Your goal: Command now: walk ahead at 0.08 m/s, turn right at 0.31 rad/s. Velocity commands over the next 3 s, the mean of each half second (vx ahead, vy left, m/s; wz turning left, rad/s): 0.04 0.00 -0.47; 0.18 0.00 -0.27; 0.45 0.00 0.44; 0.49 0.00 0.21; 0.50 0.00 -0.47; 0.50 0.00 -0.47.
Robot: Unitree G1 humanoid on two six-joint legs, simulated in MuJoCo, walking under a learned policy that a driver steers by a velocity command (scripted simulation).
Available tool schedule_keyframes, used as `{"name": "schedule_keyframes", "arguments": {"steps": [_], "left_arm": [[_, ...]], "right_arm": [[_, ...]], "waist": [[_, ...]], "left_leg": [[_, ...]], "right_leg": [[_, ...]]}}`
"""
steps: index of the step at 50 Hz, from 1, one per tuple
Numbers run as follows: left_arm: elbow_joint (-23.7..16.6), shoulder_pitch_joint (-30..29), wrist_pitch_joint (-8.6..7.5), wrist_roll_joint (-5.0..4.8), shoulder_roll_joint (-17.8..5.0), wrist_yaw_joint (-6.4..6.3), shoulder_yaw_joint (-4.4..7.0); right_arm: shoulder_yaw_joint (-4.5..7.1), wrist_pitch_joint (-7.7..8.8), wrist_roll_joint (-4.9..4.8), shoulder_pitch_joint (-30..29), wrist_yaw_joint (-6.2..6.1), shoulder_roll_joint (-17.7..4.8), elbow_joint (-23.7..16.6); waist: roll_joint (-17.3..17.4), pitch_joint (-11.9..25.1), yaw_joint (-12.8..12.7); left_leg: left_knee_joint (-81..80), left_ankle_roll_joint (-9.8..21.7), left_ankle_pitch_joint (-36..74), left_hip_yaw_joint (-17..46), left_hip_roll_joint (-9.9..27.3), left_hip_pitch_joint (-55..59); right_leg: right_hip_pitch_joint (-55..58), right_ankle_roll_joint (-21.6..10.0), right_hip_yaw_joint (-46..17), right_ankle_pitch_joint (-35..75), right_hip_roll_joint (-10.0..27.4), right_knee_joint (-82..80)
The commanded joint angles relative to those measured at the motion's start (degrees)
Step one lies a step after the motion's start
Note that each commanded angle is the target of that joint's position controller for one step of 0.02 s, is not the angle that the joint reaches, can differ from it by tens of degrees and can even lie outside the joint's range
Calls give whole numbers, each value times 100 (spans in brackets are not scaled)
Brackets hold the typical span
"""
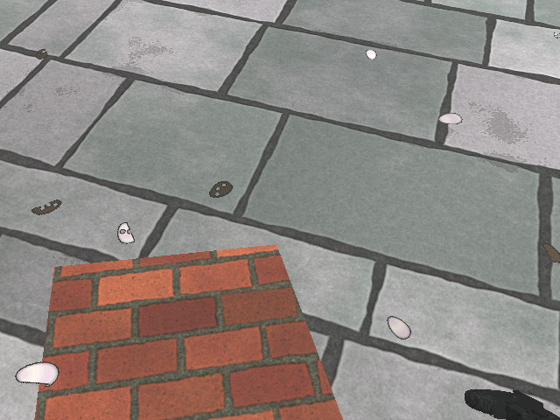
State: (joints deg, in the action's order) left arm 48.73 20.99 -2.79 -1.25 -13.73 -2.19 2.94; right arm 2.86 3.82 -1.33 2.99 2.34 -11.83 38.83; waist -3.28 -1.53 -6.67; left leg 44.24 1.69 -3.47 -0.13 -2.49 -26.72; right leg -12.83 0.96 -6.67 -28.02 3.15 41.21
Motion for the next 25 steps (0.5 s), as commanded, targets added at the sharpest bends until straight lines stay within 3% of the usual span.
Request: {"name": "schedule_keyframes", "arguments": {"steps": [1, 2, 3, 4, 5, 7, 8, 9, 10, 11, 12, 13, 14, 15, 16, 17, 18, 19, 20, 21, 22, 23, 24, 25], "left_arm": [[-172, 567, 50, -16, -605, -62, 149], [-444, -88, 74, -11, -478, -8, 130], [-687, -591, 80, -39, -346, 62, 97], [-931, -1124, 72, -45, -431, 126, 108], [-1157, -1528, 59, -27, -588, 174, 158], [-1300, -1535, 82, 0, -462, 191, 184], [-1188, -1489, 84, -26, -351, 176, 223], [-1201, -1630, 42, -40, -356, 207, 247], [-1203, -1561, -9, -21, -454, 273, 299], [-1179, -1401, -20, -6, -477, 378, 316], [-1024, -1015, -10, 18, -233, 506, 260], [-855, -558, -16, -33, -131, 632, 221], [-785, -279, 93, -191, -246, 693, 271], [-784, -148, 230, -253, -403, 692, 299], [-813, -234, 358, -212, -540, 653, 309], [-772, -249, 433, -126, -582, 634, 301], [-638, -84, 429, -58, -564, 649, 285], [-429, 396, 354, 16, -578, 630, 301], [-176, 1190, 235, 131, -785, 539, 362], [-438, 743, 96, 346, -1185, 487, 263], [-820, 143, 88, 258, -1377, 405, 308], [-1128, -435, 122, 266, -1463, 399, 322], [-1294, -985, 191, 321, -1820, 352, 427], [-1371, -1319, 248, 322, -1700, 297, 386]], "right_arm": [[263, 344, -77, -493, -10, -502, -596], [285, 313, -31, 130, -33, -544, -463], [344, 237, 29, 785, -92, -657, -334], [387, 176, 141, 1238, -168, -752, -254], [414, 123, 188, 1401, -224, -833, -209], [399, 59, 118, 990, -255, -876, -266], [410, 86, 40, 967, -244, -871, -266], [429, 180, -30, 1147, -337, -775, -144], [416, 207, -39, 1136, -411, -724, -62], [408, 113, -34, 605, -568, -691, -112], [421, 4, -9, 89, -656, -732, -95], [428, -32, -18, -80, -718, -768, -30], [338, -45, -18, -540, -742, -607, -151], [264, -48, -77, -822, -736, -375, -225], [208, -29, -155, -801, -725, -196, -215], [185, -14, -188, -585, -717, -163, -105], [193, -19, -154, -329, -724, -231, 55], [249, -20, -114, -71, -716, -352, 259], [249, -18, 59, 139, -671, -272, 351], [191, -35, 200, 963, -613, -76, 75], [183, -2, 181, 1228, -555, -490, -114], [272, -15, 127, 1250, -541, -978, -66], [240, -89, 100, 1073, -583, -1095, -242], [241, -232, 46, 892, -671, -1134, -277]], "waist": [[672, 406, 327], [644, 639, 752], [834, 933, 1146], [1159, 881, 1512], [1155, 570, 1661], [961, 202, 1332], [649, 3, 1340], [812, -114, 1445], [907, -82, 1361], [783, -172, 971], [896, 126, 573], [1078, 450, 352], [1095, 423, 38], [990, 242, -97], [714, 29, -68], [416, -109, -41], [162, -139, -70], [-335, 20, -297], [-1112, 250, -646], [-1820, 464, 200], [-1962, 932, 399], [-974, 1382, 543], [-480, 1879, 798], [-136, 1913, 905]], "left_leg": [[-1048, 62, 2116, 694, 633, 1553], [-1183, 302, 1928, 785, 830, 2733], [-1280, 556, 1421, 1125, 1243, 3666], [-1360, 839, 1194, 1656, 1697, 4122], [-1453, 999, 1179, 1947, 1983, 3919], [-1672, 1078, 711, 1862, 2102, 3023], [-1887, 987, -424, 1460, 1891, 2803], [-1743, 781, -1143, 1288, 1840, 3040], [-1572, 677, -1116, 1026, 1729, 3125], [-1409, 474, -1589, 292, 1211, 1907], [-1191, 278, -1864, -436, 844, 795], [-1107, 310, -2175, -555, 965, -300], [-933, 348, -2291, -519, 1173, -858], [-593, 306, -2333, -527, 1284, -1024], [-175, 221, -2362, -541, 1343, -851], [392, 124, -2396, -592, 1352, -500], [1173, 51, -2480, -690, 1263, -226], [2608, -17, -2956, -936, 820, -172], [4640, -124, -3926, -1063, 185, -800], [5780, -101, -4226, -289, 133, -2251], [6146, -120, -3537, 326, 139, -3039], [6021, -79, -2849, 677, 314, -3050], [5970, -115, -2325, 910, 448, -2989], [5699, -236, -2017, 1005, 523, -2954]], "right_leg": [[-993, -116, -143, 1853, 38, -12], [-1806, 101, 130, 1850, -67, 225], [-2454, 248, 354, 1529, -106, 631], [-3165, 272, 350, 525, -125, 1240], [-3636, 253, 331, -22, -72, 1638], [-3613, 160, 377, 54, 15, 1795], [-3701, 148, 527, 846, -55, 1468], [-4077, 134, 350, 1253, 16, 1348], [-4193, 105, 375, 1651, -22, 1168], [-3094, 116, 455, 3299, -202, -49], [-1348, 81, 694, 5022, -380, -833], [208, 149, 572, 6105, -438, -445], [724, 228, 504, 5981, -360, -28], [768, 260, 448, 5572, -244, -48], [583, 240, 406, 5238, -106, -443], [412, 149, 332, 5298, 96, -1165], [515, -5, 344, 5632, 246, -2005], [1019, -358, 390, 5948, 250, -2598], [1889, -665, 408, 6189, 154, -2391], [2634, -756, -251, 8311, 741, -799], [2736, -1219, -1282, 9128, 1336, -588], [2336, -1458, -1692, 8114, 1614, -875], [1907, -1756, -2581, 6079, 1939, -1332], [1311, -1886, -3357, 4350, 2105, -1742]]}}
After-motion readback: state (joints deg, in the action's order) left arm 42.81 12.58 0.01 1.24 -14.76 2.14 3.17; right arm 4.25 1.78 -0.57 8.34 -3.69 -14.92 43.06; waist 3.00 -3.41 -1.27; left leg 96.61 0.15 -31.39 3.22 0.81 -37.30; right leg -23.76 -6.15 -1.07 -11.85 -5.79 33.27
